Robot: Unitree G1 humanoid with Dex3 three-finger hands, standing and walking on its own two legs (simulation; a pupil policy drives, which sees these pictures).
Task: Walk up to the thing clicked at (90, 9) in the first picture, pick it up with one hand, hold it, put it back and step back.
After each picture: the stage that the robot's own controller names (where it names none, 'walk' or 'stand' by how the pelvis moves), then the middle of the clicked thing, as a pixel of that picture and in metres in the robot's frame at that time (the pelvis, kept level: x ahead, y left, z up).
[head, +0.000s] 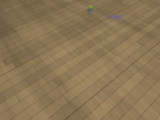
stand; (90, 9) +2.14 -0.19 -0.72
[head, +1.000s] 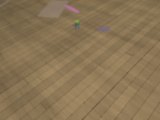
walk; (77, 24) +2.01 +0.15 -0.70
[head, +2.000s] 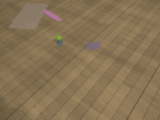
walk; (59, 41) +1.40 +0.28 -0.71
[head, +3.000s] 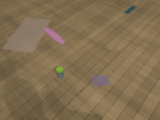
walk; (60, 72) +0.94 +0.24 -0.71
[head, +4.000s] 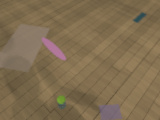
walk; (61, 102) +0.58 +0.16 -0.69
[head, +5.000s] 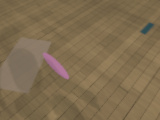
stand; out of the picture +0.37 +0.13 -0.70
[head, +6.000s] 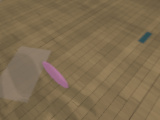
stand; out of the picture +0.35 +0.13 -0.72
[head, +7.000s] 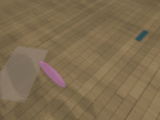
stand; out of the picture +0.35 +0.15 -0.73
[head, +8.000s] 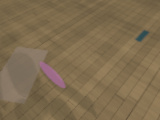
stand; out of the picture +0.34 +0.15 -0.73
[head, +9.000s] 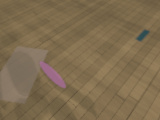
stand; out of the picture +0.33 +0.15 -0.73
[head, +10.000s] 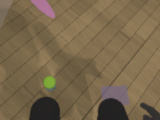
go down; (49, 84) +0.40 +0.14 -0.45
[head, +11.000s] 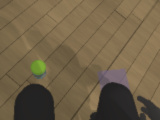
go down; (39, 70) +0.42 +0.17 -0.32
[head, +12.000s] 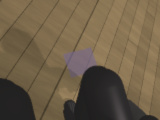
close in; out of the picture +0.41 +0.21 -0.23
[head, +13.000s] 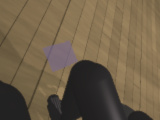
close; out of the picture +0.41 +0.22 -0.22
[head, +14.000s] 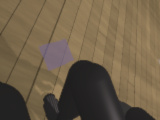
lift; out of the picture +0.40 +0.22 -0.23
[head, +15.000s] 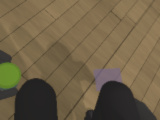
lift; (6, 79) +0.31 +0.25 -0.09
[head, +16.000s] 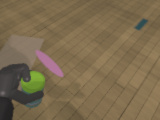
hold; (32, 90) +0.32 +0.16 +0.04
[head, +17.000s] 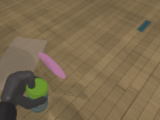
hold; (38, 96) +0.31 +0.16 +0.01
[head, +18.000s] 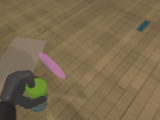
hold; (37, 95) +0.31 +0.16 +0.00
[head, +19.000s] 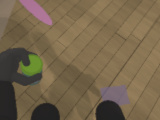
crouch; (32, 70) +0.39 +0.16 -0.07
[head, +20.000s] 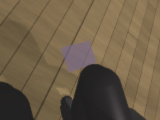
lower; out of the picture +0.42 +0.24 -0.22
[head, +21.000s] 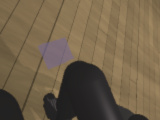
lower; out of the picture +0.42 +0.26 -0.23
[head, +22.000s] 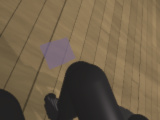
lower; out of the picture +0.42 +0.26 -0.23
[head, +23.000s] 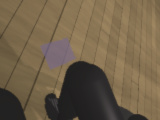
lower; out of the picture +0.42 +0.26 -0.23
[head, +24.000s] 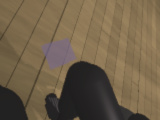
loosen; out of the picture +0.42 +0.26 -0.23
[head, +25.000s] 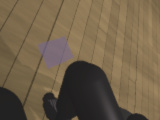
withdraw; out of the picture +0.41 +0.24 -0.23
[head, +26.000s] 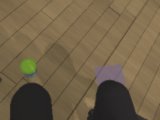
walk; (29, 68) +0.42 +0.20 -0.31
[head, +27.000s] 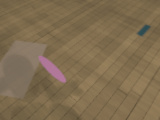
stand; out of the picture +0.34 +0.14 -0.65
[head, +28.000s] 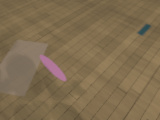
stand; out of the picture +0.36 +0.16 -0.66
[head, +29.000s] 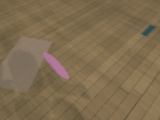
stand; out of the picture +0.37 +0.15 -0.68
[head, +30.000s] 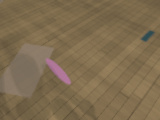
walk; out of the picture +0.38 +0.15 -0.72
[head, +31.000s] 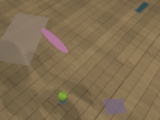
walk; (62, 98) +0.53 +0.11 -0.70
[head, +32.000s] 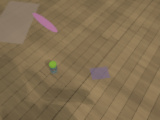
walk; (53, 67) +0.81 +0.23 -0.70
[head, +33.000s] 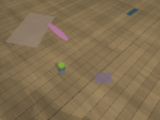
stand; (61, 68) +0.99 +0.17 -0.71
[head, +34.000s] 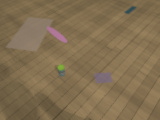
stand; (61, 70) +0.99 +0.19 -0.73
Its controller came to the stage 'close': yes
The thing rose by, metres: 0.71
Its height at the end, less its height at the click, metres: +0.00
